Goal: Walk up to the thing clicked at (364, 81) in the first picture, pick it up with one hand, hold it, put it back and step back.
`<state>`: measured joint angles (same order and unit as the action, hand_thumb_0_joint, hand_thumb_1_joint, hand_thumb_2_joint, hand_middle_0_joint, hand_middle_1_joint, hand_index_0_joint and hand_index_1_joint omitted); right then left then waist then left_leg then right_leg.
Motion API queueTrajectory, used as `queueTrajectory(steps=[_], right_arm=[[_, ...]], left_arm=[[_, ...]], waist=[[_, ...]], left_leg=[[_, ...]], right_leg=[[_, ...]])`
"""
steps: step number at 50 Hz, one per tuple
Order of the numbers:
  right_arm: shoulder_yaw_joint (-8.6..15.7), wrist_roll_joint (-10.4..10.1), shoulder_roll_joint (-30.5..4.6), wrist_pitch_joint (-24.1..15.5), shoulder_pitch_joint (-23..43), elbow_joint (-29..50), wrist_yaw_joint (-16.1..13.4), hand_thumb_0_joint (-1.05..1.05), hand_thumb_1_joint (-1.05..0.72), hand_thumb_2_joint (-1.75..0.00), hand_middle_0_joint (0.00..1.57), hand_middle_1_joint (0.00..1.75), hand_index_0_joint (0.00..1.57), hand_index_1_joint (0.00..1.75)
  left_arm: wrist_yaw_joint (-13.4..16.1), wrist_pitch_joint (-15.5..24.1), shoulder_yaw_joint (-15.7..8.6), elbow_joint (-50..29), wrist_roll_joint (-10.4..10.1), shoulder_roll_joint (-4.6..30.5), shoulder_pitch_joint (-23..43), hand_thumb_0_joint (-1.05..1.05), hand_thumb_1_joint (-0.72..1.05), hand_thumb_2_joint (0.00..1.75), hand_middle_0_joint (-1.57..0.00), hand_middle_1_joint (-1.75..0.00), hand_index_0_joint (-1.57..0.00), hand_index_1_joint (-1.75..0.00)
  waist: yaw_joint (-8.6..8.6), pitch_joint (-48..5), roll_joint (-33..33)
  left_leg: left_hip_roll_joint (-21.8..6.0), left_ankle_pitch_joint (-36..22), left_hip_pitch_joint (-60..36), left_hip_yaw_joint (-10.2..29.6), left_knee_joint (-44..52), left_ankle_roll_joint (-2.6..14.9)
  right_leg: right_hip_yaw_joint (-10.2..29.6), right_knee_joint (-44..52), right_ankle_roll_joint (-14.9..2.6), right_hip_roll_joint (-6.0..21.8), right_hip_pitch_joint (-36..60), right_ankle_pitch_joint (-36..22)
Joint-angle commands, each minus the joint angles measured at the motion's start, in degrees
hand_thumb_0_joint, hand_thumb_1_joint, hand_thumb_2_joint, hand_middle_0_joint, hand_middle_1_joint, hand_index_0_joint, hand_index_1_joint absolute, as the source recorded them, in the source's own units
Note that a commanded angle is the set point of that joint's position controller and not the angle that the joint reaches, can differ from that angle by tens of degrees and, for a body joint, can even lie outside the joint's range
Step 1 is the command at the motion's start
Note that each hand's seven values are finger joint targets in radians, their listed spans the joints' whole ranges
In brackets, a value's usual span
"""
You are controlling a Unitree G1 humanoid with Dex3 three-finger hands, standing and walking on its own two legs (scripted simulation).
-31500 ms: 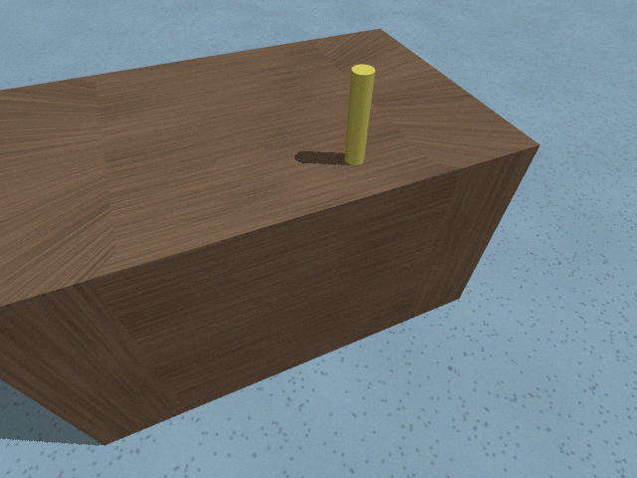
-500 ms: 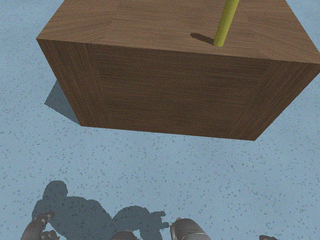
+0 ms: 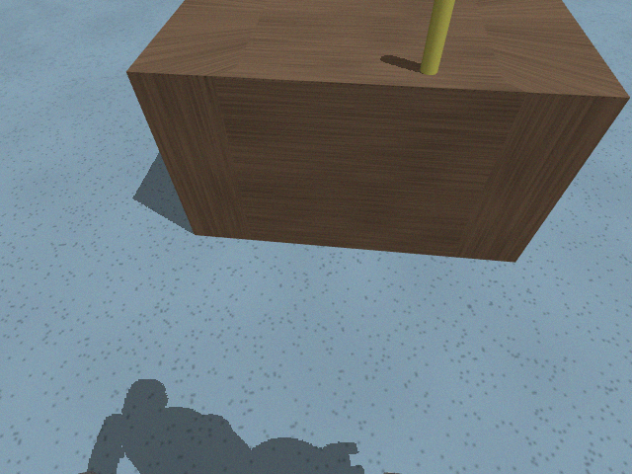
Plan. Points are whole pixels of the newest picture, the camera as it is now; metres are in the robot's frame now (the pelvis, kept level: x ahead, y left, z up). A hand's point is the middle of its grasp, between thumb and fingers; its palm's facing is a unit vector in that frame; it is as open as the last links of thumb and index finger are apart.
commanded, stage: step back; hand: right
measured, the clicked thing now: (438, 28) +1.06 -0.26 +0.05
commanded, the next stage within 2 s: stand in 0.92 s
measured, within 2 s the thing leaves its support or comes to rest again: neither
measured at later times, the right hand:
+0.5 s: hand out of the picture +0.07 -0.24 -0.14, palm faces -0.05 +0.92 -0.40, open 7.4 cm
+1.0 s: hand out of the picture +0.13 -0.23 -0.13, palm faces +0.00 +0.94 -0.33, open 7.4 cm
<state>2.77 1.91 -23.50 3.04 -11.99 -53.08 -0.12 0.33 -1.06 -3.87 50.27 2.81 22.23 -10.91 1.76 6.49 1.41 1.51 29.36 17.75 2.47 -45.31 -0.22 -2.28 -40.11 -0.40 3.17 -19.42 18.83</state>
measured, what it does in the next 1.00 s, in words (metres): steps on the spot: left foot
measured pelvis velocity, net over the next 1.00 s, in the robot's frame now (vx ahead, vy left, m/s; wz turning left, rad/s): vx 0.02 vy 0.02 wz -0.01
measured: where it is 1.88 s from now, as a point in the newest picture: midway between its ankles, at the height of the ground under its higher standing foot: outside the picture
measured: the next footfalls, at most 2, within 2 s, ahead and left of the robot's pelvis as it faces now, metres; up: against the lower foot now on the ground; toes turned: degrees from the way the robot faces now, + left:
left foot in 0.02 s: +0.05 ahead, +0.13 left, +0.00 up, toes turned +0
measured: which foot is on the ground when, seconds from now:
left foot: up 0.00-0.00, down 0.02-1.00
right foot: down 0.00-1.00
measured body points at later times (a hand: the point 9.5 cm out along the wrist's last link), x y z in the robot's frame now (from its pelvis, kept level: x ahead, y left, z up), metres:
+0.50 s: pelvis -0.01 +0.03 +0.01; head +0.00 +0.03 +0.46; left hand +0.03 +0.34 -0.12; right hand +0.07 -0.29 -0.11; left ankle +0.01 +0.13 -0.72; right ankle +0.00 -0.12 -0.72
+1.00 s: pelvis +0.02 +0.02 +0.02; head +0.03 +0.02 +0.47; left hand +0.14 +0.32 -0.10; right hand +0.13 -0.27 -0.11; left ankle +0.01 +0.13 -0.72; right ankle +0.01 -0.11 -0.72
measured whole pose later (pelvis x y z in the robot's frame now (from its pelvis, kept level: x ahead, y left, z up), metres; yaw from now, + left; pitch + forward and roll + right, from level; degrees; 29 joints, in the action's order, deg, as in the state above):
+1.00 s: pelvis +0.02 +0.02 +0.02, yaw -1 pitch -3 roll +0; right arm 0.9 0.7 -19.1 -1.1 -3.4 -62.1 0.1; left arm 0.3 1.0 -1.0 61.8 0.0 20.2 -2.9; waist 0.5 3.8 0.2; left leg 0.3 14.7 7.6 -0.4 -25.0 0.4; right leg -0.2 -25.2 0.9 1.2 -7.9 14.7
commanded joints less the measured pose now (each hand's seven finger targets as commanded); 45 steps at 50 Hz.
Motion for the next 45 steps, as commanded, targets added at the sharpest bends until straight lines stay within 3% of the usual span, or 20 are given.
queueTrajectory(steps=[1, 2, 3, 5, 6, 9, 11, 13, 14, 17, 21, 22, 23, 24, 28, 31, 32, 34, 38, 45], right_arm=[[4.16, 0.39, -10.39, -3.78, -2.40, 0.69, -0.29, 0.00, -0.90, -0.90, 0.20, 0.30, 0.20, 0.30], [4.48, 0.76, -14.08, -4.26, -1.16, 1.31, -0.39, 0.00, -0.90, -0.90, 0.20, 0.30, 0.20, 0.30], [4.92, 0.27, -18.67, -4.25, 1.58, 2.10, -0.12, 0.00, -0.90, -0.90, 0.20, 0.30, 0.20, 0.30], [3.12, 0.47, -13.24, -5.25, 7.68, 2.86, -0.24, 0.00, -0.90, -0.90, 0.20, 0.30, 0.20, 0.30], [2.75, 0.61, -12.52, -5.33, 7.19, 2.54, -0.26, 0.00, -0.90, -0.90, 0.20, 0.30, 0.20, 0.30], [2.73, 0.36, -11.57, -4.46, 7.70, 1.79, 0.49, 0.00, -0.90, -0.90, 0.20, 0.30, 0.20, 0.30], [1.93, 0.06, -8.95, -3.57, 4.87, 1.58, 0.38, 0.00, -0.90, -0.90, 0.20, 0.30, 0.20, 0.30], [2.23, -0.05, -8.12, -3.43, 5.99, 1.42, 0.13, 0.00, -0.90, -0.90, 0.20, 0.30, 0.20, 0.30], [2.74, -0.03, -10.03, -3.65, 4.08, 0.81, 0.14, 0.00, -0.90, -0.90, 0.20, 0.30, 0.20, 0.30], [2.60, -0.57, -8.92, -4.61, 1.92, -0.43, 0.54, 0.00, -0.90, -0.90, 0.20, 0.30, 0.20, 0.30], [3.08, 0.03, -7.66, -5.40, -2.03, -2.59, 0.34, 0.00, -0.90, -0.90, 0.20, 0.30, 0.20, 0.30], [3.61, 0.71, -9.60, -5.69, -1.62, -2.56, -0.07, 0.00, -0.90, -0.90, 0.20, 0.30, 0.20, 0.30], [3.52, 0.66, -12.59, -6.13, 1.36, -1.54, -0.29, 0.00, -0.90, -0.90, 0.20, 0.30, 0.20, 0.30], [3.77, 0.15, -14.54, -6.07, 3.80, -0.84, -0.15, 0.00, -0.90, -0.90, 0.20, 0.30, 0.20, 0.30], [2.93, 0.43, -11.94, -6.38, 6.43, -1.25, -0.39, 0.00, -0.90, -0.90, 0.20, 0.30, 0.20, 0.30], [1.84, -1.19, -9.04, -5.41, 8.06, -1.25, -0.41, 0.00, -0.90, -0.90, 0.20, 0.30, 0.20, 0.30], [1.53, -1.67, -7.89, -5.32, 6.86, -1.41, -0.48, 0.00, -0.90, -0.90, 0.20, 0.30, 0.20, 0.30], [1.59, -1.30, -7.82, -5.04, 4.94, -2.66, -0.73, 0.00, -0.90, -0.90, 0.20, 0.30, 0.20, 0.30], [1.49, -1.13, -8.34, -5.24, 8.41, -3.61, -0.57, 0.00, -0.90, -0.90, 0.20, 0.30, 0.20, 0.30], [1.36, -1.05, -7.73, -5.07, 9.22, -5.09, -0.50, 0.00, -0.90, -0.90, 0.20, 0.30, 0.20, 0.30]], left_arm=[[0.30, 0.68, -2.14, -3.41, -0.64, 12.00, 1.05, 0.00, 0.90, 0.90, -0.20, -0.30, -0.20, -0.30], [-0.05, 0.94, -0.98, -3.82, -1.70, 7.93, 2.12, 0.00, 0.90, 0.90, -0.20, -0.30, -0.20, -0.30], [0.40, 1.07, -2.79, -2.75, -1.51, 13.21, 6.65, 0.00, 0.90, 0.90, -0.20, -0.30, -0.20, -0.30], [-0.57, 1.44, -2.42, -0.78, -2.13, 12.04, 3.40, 0.00, 0.90, 0.90, -0.20, -0.30, -0.20, -0.30], [-0.82, 1.78, -2.32, 0.21, -2.28, 11.55, 2.39, 0.00, 0.90, 0.90, -0.20, -0.30, -0.20, -0.30], [-0.99, 2.63, -2.47, 2.91, -1.83, 9.97, -1.07, 0.00, 0.90, 0.90, -0.20, -0.30, -0.20, -0.30], [-0.26, 3.08, -3.20, 3.85, -0.91, 11.47, -2.45, 0.00, 0.90, 0.90, -0.20, -0.30, -0.20, -0.30], [-0.03, 3.88, -4.17, 3.91, -0.30, 17.72, -2.17, 0.00, 0.90, 0.90, -0.20, -0.30, -0.20, -0.30], [-0.03, 4.12, -4.19, 2.18, -0.36, 17.57, 1.36, 0.00, 0.90, 0.90, -0.20, -0.30, -0.20, -0.30], [0.19, 4.47, -3.51, 1.83, -0.46, 15.12, 3.93, 0.00, 0.90, 0.90, -0.20, -0.30, -0.20, -0.30], [-0.56, 3.17, -1.31, 2.01, -1.12, 11.57, 6.09, 0.00, 0.90, 0.90, -0.20, -0.30, -0.20, -0.30], [-0.70, 2.93, -0.49, 1.82, -1.43, 9.03, 5.20, 0.00, 0.90, 0.90, -0.20, -0.30, -0.20, -0.30], [-0.78, 2.43, -0.19, 2.24, -2.34, 7.44, 4.80, 0.00, 0.90, 0.90, -0.20, -0.30, -0.20, -0.30], [-0.33, 2.25, -1.40, 3.62, -2.16, 11.10, 4.25, 0.00, 0.90, 0.90, -0.20, -0.30, -0.20, -0.30], [-0.25, 2.98, -1.04, 5.34, -2.51, 9.93, 2.35, 0.00, 0.90, 0.90, -0.20, -0.30, -0.20, -0.30], [0.37, 3.98, -1.19, 7.02, -1.95, 10.19, 1.22, 0.00, 0.90, 0.90, -0.20, -0.30, -0.20, -0.30], [0.56, 4.19, -1.40, 6.87, -2.06, 11.82, 1.43, 0.00, 0.90, 0.90, -0.20, -0.30, -0.20, -0.30], [0.23, 3.97, -1.22, 5.83, -2.07, 13.35, 5.52, 0.00, 0.90, 0.90, -0.20, -0.30, -0.20, -0.30], [0.37, 3.48, -0.34, 6.76, -2.20, 11.45, 6.77, 0.00, 0.90, 0.90, -0.20, -0.30, -0.20, -0.30], [0.47, 3.45, -0.47, 7.07, -2.07, 11.38, 8.78, 0.00, 0.90, 0.90, -0.20, -0.30, -0.20, -0.30]], waist=[[-1.45, -7.85, -3.75], [-1.79, -7.74, 8.87], [-3.74, -3.61, 7.49], [0.18, -1.19, 1.69], [0.10, -1.78, 3.65], [0.74, -3.54, 6.98], [1.26, -3.60, 1.65], [1.82, -1.04, -9.52], [0.28, 0.82, -6.11], [-0.82, -1.92, -6.25], [-3.67, -5.17, -6.62], [-3.44, -5.51, -0.04], [-2.11, -4.84, 6.67], [-1.80, -3.51, 5.00], [-0.43, -5.11, 8.23], [0.55, -10.05, 4.50], [0.01, -12.31, 1.65], [-1.84, -11.96, -1.44], [-0.73, -9.09, -2.59], [-1.18, -10.63, -3.55]], left_leg=[[-2.69, -4.71, -16.38, 4.20, 25.45, 2.80], [-15.65, 10.03, -15.56, 26.05, 31.28, 8.12], [-21.89, 19.30, 0.45, 31.47, 34.27, 14.88], [-16.59, 8.53, 2.11, 20.18, 30.65, 11.92], [-14.31, 4.53, 1.72, 16.17, 29.44, 10.12], [-10.79, 4.68, 4.83, 9.52, 26.21, 6.82], [-8.05, 5.32, 10.54, 6.53, 18.85, 4.22], [0.30, 4.84, 12.20, 1.79, -0.59, 1.21], [-2.16, 1.65, 10.76, 3.95, -3.82, 0.59], [-3.77, -1.79, 6.05, 2.91, 1.48, 0.84], [-1.65, -12.10, -10.71, -0.11, 20.63, 1.24], [-8.02, -9.69, -12.91, 9.99, 25.38, 2.77], [-16.85, -0.61, -8.55, 23.62, 31.55, 6.95], [-20.11, 0.21, -2.05, 25.26, 31.36, 11.70], [-14.89, -22.93, -6.74, 13.11, 24.87, 8.57], [-10.02, -38.20, -5.25, 4.54, 16.84, 3.42], [-7.77, -34.89, -3.60, 2.82, 15.38, 1.83], [-6.45, -26.04, -6.57, 1.89, 17.35, 1.37], [-8.11, -31.07, -7.31, 2.58, 19.32, 2.94], [-7.37, -31.94, -7.84, 0.99, 20.50, 2.16]], right_leg=[[10.70, 5.76, -5.15, 6.59, -6.01, 8.76], [4.31, -3.28, -0.78, -0.67, -14.23, 11.51], [4.65, -9.76, -0.16, -0.45, -7.76, 15.42], [6.31, -9.32, -0.65, 0.21, -3.32, 8.79], [4.76, -5.87, -0.58, -0.17, -1.25, 6.59], [0.08, 9.94, -0.62, -3.43, 10.75, 1.92], [4.89, 16.70, -1.72, -2.85, 19.04, 2.23], [32.46, 29.65, -10.56, 15.36, 7.44, 31.10], [33.75, 29.42, -13.15, 18.04, 4.14, 30.02], [22.77, 24.96, -11.13, 14.21, 4.35, 14.07], [9.13, 14.18, -5.36, 5.79, -3.12, 2.43], [6.31, 6.86, -3.41, 2.69, -6.79, -0.42], [2.20, 1.09, -0.66, -2.32, -7.43, 5.24], [4.02, -2.78, -0.57, -1.28, -2.14, 10.64], [3.88, 4.64, -1.05, -0.43, 1.33, 5.44], [4.83, 16.41, -1.53, -0.15, 14.62, -15.98], [8.73, 14.71, -2.93, 2.78, 17.41, -21.34], [11.24, 13.12, -4.94, 6.33, 13.48, -20.10], [7.50, 13.89, -2.86, 3.71, 11.62, -20.76], [7.36, 15.75, -2.50, 4.23, 15.57, -23.57]])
